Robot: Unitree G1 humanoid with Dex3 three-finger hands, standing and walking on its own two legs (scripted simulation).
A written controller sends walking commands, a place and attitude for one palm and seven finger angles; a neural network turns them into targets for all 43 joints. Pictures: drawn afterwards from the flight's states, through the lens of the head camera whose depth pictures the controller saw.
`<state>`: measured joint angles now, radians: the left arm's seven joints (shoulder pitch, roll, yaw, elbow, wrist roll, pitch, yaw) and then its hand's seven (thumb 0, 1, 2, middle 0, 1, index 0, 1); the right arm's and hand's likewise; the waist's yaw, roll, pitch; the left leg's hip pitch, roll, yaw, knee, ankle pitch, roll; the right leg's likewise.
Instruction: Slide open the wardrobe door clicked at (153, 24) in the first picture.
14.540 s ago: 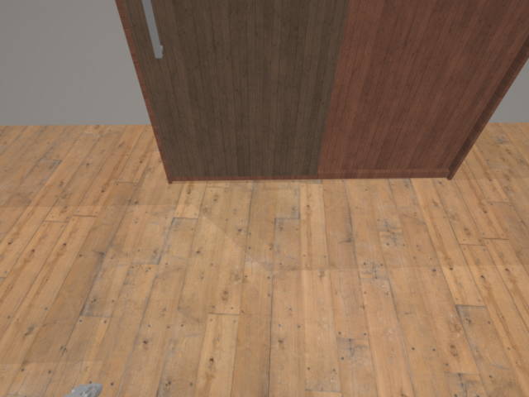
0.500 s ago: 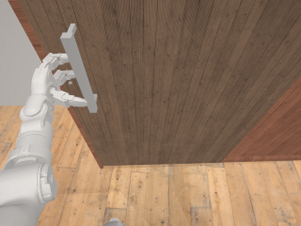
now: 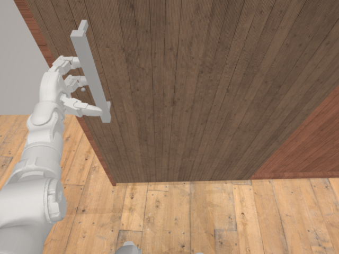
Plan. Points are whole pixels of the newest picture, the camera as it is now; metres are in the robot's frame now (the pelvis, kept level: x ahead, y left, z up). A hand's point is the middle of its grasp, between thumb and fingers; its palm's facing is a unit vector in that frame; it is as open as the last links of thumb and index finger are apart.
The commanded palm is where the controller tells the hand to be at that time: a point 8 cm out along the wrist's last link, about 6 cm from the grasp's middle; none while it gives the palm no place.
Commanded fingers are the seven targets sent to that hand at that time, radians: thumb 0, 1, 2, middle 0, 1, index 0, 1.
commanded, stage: slide the fingers in behind the handle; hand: left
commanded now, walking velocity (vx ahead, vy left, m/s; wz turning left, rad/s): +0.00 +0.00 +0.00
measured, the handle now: (96, 79) +0.51 +0.17 +0.12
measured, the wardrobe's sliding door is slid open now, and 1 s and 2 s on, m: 0.00 0.00 0.00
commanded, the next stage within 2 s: grip the handle and tug to test in 1.52 s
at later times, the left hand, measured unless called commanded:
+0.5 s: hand (98, 91) +0.46 +0.16 +0.12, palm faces +0.01 -1.00 -0.01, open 14.0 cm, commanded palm +0.43 +0.21 +0.12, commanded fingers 0.00 -0.50 0.30 -0.30 -1.20 -0.30 -1.20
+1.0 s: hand (103, 93) +0.46 +0.15 +0.12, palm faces +0.01 -1.00 -0.01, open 14.0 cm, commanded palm +0.43 +0.20 +0.12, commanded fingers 0.00 -0.50 0.30 -0.30 -1.20 -0.30 -1.20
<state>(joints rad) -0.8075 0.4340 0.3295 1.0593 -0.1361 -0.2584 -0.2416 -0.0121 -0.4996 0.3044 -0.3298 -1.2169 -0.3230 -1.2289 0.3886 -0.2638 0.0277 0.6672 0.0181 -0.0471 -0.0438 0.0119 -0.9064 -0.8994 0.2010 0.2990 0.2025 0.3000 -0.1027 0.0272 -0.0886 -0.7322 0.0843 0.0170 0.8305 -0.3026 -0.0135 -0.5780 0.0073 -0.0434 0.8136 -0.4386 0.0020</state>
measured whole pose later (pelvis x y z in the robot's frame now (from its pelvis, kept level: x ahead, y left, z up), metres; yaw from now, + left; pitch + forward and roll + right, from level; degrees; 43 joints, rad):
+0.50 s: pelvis +0.01 -0.01 +0.01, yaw +0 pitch +10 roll -1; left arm -0.71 0.33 0.29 0.94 -0.14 -0.25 -0.17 -0.01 -0.50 0.30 -0.30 -1.20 -0.30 -1.20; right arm 0.36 -0.26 0.02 0.66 0.02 -0.05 -0.04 0.01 -0.91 -0.90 0.20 0.30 0.20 0.30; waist -0.09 0.03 -0.09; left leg -0.66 0.08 0.03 0.79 -0.31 -0.02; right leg -0.51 0.01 -0.03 0.79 -0.44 0.00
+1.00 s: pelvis +0.01 -0.01 +0.01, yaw +0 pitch +9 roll -1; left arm -0.68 0.30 0.26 0.90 -0.14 -0.24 -0.15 -0.01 -0.50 0.30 -0.30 -1.20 -0.30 -1.20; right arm 0.35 -0.26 0.01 0.67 0.02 -0.04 -0.04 0.01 -0.91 -0.90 0.20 0.30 0.20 0.30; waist -0.08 0.03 -0.09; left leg -0.63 0.08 0.02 0.77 -0.30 -0.03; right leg -0.49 0.01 -0.04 0.77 -0.44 -0.01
